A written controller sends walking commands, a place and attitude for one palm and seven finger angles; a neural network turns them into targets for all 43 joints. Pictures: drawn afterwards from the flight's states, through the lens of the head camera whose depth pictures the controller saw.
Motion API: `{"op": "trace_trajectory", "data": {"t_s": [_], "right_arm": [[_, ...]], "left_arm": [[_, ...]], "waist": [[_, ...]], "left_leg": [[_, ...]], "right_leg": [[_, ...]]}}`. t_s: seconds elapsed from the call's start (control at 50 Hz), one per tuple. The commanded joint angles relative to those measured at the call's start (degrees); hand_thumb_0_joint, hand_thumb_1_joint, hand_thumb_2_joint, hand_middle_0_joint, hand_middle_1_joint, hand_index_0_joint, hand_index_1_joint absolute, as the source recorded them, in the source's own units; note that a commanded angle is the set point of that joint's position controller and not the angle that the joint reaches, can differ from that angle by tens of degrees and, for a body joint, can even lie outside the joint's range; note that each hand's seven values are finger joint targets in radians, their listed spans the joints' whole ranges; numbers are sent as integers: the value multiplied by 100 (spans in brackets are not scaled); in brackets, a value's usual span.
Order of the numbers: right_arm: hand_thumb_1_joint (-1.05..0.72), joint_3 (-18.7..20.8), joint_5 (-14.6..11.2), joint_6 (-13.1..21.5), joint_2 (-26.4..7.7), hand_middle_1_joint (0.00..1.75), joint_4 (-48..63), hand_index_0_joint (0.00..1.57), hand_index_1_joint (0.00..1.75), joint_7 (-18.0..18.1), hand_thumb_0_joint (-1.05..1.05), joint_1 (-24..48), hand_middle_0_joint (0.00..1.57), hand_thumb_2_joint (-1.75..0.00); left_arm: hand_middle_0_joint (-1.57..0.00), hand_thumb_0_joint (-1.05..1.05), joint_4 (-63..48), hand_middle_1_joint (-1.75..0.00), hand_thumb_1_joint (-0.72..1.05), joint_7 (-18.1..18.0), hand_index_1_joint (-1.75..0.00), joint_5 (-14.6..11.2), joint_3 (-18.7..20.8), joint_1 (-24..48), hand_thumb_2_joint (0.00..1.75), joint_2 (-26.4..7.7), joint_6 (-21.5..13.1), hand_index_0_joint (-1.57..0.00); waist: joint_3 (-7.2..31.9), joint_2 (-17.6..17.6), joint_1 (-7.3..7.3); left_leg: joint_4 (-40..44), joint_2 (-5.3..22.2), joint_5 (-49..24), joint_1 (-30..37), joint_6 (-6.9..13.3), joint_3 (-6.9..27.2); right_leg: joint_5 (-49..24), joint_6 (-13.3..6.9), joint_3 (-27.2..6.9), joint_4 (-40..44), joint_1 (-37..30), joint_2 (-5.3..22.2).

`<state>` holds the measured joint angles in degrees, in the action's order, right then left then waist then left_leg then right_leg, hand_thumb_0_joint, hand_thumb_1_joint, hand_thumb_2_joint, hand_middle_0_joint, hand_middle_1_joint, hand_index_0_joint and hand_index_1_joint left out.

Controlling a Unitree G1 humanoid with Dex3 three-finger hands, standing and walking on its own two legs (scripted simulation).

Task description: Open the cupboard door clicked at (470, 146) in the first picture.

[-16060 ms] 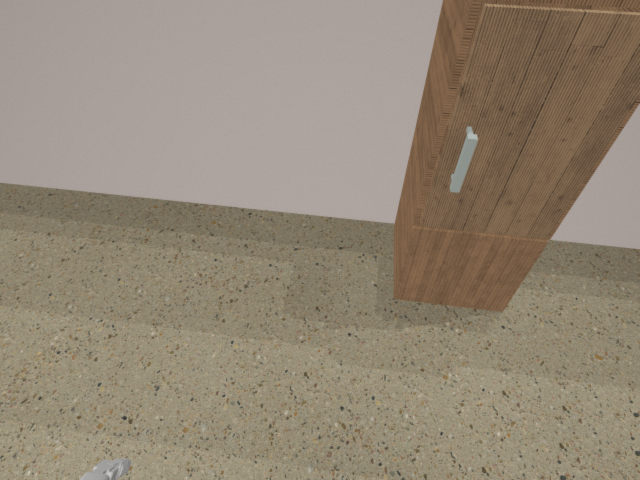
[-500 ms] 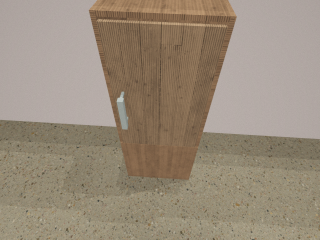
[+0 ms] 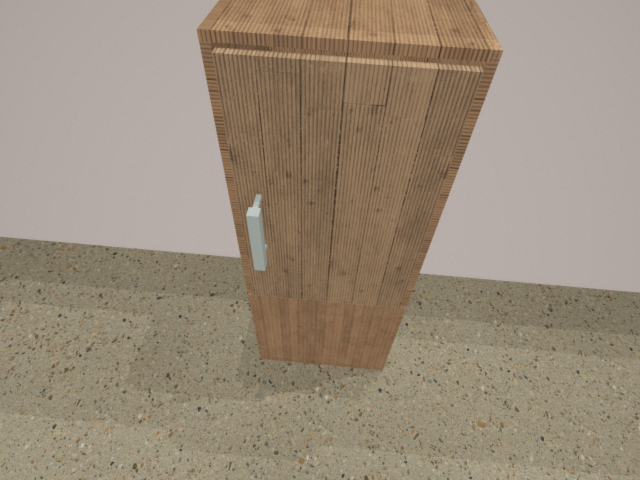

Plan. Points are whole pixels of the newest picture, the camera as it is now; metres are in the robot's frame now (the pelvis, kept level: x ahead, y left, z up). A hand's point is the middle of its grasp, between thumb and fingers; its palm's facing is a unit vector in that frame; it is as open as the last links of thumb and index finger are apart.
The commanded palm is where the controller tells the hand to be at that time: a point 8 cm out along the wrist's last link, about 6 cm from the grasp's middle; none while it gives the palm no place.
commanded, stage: raise the hand with hooked fingers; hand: left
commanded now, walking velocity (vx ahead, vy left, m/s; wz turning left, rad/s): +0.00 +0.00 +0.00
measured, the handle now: (259, 233) +0.56 +0.15 -0.08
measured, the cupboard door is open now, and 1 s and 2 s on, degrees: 0 0 0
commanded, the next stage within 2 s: none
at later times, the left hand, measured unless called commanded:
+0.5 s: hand out of the picture +0.14 +0.18 -0.09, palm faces +0.11 -0.99 -0.06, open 9.2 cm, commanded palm +0.14 +0.23 -0.07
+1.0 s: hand (158, 438) +0.19 +0.22 -0.09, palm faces +0.00 -1.00 -0.06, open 12.2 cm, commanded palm +0.17 +0.27 -0.07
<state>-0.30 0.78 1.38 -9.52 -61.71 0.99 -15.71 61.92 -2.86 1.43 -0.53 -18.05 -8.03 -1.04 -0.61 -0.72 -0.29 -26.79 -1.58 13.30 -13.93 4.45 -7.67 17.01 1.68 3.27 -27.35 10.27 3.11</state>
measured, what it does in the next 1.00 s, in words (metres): lowers itself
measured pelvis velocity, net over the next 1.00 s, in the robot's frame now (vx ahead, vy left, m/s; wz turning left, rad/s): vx -0.04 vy -0.03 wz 0.05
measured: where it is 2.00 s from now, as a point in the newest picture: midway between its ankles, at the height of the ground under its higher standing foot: outside the picture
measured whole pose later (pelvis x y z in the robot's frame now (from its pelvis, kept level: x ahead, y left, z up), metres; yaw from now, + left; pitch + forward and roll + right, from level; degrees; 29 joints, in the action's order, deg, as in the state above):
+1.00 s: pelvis -0.04 -0.03 -0.11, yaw +3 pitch +19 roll -3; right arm 1.8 -2.5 12.8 -16.7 -34.7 2.7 -15.7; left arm 17.4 29.8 -21.6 19.8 -12.7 -19.2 -28.4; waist 9.2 1.4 -1.4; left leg -72.5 2.0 28.5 -63.0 2.7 -1.4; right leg 32.4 -2.6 6.5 -70.7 57.5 -1.0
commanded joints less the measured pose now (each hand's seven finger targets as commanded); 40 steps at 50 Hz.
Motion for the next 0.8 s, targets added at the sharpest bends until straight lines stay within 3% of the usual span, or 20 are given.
{"op": "trace_trajectory", "data": {"t_s": [0.0,0.02,0.04,0.06,0.08,0.12,0.16,0.18,0.2,0.22,0.28,0.3,0.32,0.4,0.44,0.52,0.58,0.66,0.72,0.78], "right_arm": [[-90,17,-352,1439,-1138,30,2130,20,30,353,0,310,20,-90],[-90,144,-334,1621,-1080,30,1761,20,30,369,0,233,20,-90],[-90,123,-369,1604,-837,30,1724,20,30,282,0,96,20,-90],[-90,177,-412,1658,-1049,30,2192,20,30,257,0,120,20,-90],[-90,250,-367,1753,-1188,30,2338,20,30,276,0,242,20,-90],[-90,289,-234,1773,-1302,30,2563,20,30,214,0,170,20,-90],[-90,410,-161,1667,-1290,30,2781,20,30,164,0,332,20,-90],[-90,486,-130,1648,-1270,30,2908,20,30,137,0,456,20,-90],[-90,551,-111,1630,-1282,30,3050,20,30,101,0,580,20,-90],[-90,612,-165,1596,-1297,30,3208,20,30,19,0,659,20,-90],[-90,658,-198,1536,-1308,30,3688,20,30,-140,0,905,20,-90],[-90,647,-222,1499,-1280,30,3774,20,30,-151,0,951,20,-90],[-90,654,-188,1449,-1290,30,3864,20,30,-163,0,857,20,-90],[-90,598,-185,1432,-1030,30,4054,20,30,-47,0,701,20,-90],[-90,558,-140,1466,-1041,30,3847,20,30,73,0,594,20,-90],[-90,439,-190,1592,-1210,30,3432,20,30,233,0,527,20,-90],[-90,450,-327,1567,-1338,30,3373,20,30,312,0,502,20,-90],[-90,404,-401,1371,-1358,30,3775,20,30,309,0,642,20,-90],[-90,400,-327,1362,-1160,30,3907,20,30,260,0,663,20,-90],[-90,428,-288,1440,-1011,30,3742,20,30,197,0,638,20,-90]], "left_arm": [[-20,0,-7677,-33,85,-307,-33,-772,690,1160,88,-1550,-903,-20],[-21,0,-7088,-34,83,-572,-34,-790,411,864,87,-1150,-637,-21],[-21,0,-5740,-36,81,-563,-36,-864,-293,-897,86,203,-79,-21],[-21,0,-6827,-37,78,-438,-37,-1151,-372,-171,85,174,-195,-21],[-21,0,-6880,-39,76,-333,-39,-1091,-200,-88,84,-68,-421,-21],[-21,0,-5714,-42,71,-40,-42,-1002,173,-441,82,-299,-860,-21],[-22,0,-4661,-45,67,500,-45,-1195,582,-1026,80,-208,-1575,-22],[-22,0,-4544,-47,64,865,-47,-1294,746,-1376,79,-232,-2004,-22],[-22,0,-4481,-48,62,1248,-48,-1389,944,-1580,78,-374,-2413,-22],[-22,0,-4246,-50,60,1681,-50,-1456,1251,-1814,77,-642,-2716,-22],[-23,0,-4345,-54,53,2727,-54,-1540,1724,-1374,74,-1250,-3401,-23],[-23,0,-4610,-55,50,2859,-55,-1566,1901,-1148,73,-1491,-3446,-23],[-23,0,-5105,-57,48,2908,-57,-1657,2191,-829,72,-1840,-3462,-23],[-24,0,-7277,-63,39,2756,-63,-2264,2390,-3,68,-1823,-3863,-24],[-24,0,-7926,-66,34,2719,-66,-2360,2300,541,66,-1894,-4055,-24],[-25,0,-6956,-72,25,3105,-72,-2332,1580,993,62,-1483,-3943,-25],[-25,0,-5642,-76,18,3592,-76,-2226,1816,715,59,-1837,-3175,-25],[-26,0,-5445,-82,8,3908,-82,-2520,2790,221,55,-2585,-2085,-26],[-26,0,-5984,-87,1,3518,-87,-2791,3293,180,52,-2611,-2174,-26],[-27,0,-6221,-92,-6,3043,-92,-2754,3039,149,49,-2095,-2718,-27]], "waist": [[2196,1551,-58],[1698,1634,-190],[704,1274,-188],[356,1281,-205],[266,1125,-257],[-78,90,-375],[81,-1802,-165],[195,-2391,36],[441,-2618,165],[577,-2081,385],[1308,-84,378],[1526,330,451],[1854,682,517],[2964,1242,287],[2984,1067,6],[1980,593,-552],[1940,-48,-431],[2865,-316,151],[3210,-230,384],[2779,25,303]], "left_leg": [[635,762,-1488,1956,-691,1403],[893,709,-840,1408,-899,1444],[1018,658,-418,780,-785,1520],[829,612,30,445,-710,1504],[477,552,364,182,-627,1423],[-341,280,606,-715,-487,1291],[-1321,225,308,-1634,-400,1105],[-1633,174,343,-2175,-411,992],[-1906,109,292,-2549,-429,892],[-2116,46,132,-2715,-481,804],[-2884,-50,-120,-2955,-504,670],[-3068,-30,-94,-3108,-464,614],[-3257,-21,-108,-3208,-440,626],[-3742,166,-376,-2925,-310,739],[-4043,240,-377,-3095,-255,864],[-4488,301,196,-3767,-184,1019],[-4452,287,536,-4350,-152,995],[-4176,200,71,-4334,-157,990],[-4021,234,-193,-4195,-225,1025],[-3754,264,-121,-3903,-272,943]], "right_leg": [[-200,-371,77,-829,943,-256],[386,-326,88,-1128,1411,-292],[496,-329,108,-1202,1734,-260],[318,-309,120,-1038,1597,-219],[251,-333,124,-727,1641,-248],[241,-335,235,-424,1946,-291],[461,-313,287,-970,2634,-352],[572,-303,223,-1265,2810,-358],[429,-290,115,-1552,2810,-365],[96,-350,-74,-1820,2698,-316],[-484,-462,-312,-2586,2849,-223],[-410,-463,-425,-2753,3024,-231],[-367,-481,-602,-2912,2983,-235],[-789,-285,-920,-3007,2844,-273],[-887,-234,-1071,-3044,3069,-300],[-198,-60,-1136,-2955,3978,-336],[350,71,-1327,-2663,3737,-233],[-600,279,-1541,-2588,2328,17],[-1304,267,-1414,-2803,1957,0],[-666,21,-952,-2888,2652,-187]]}}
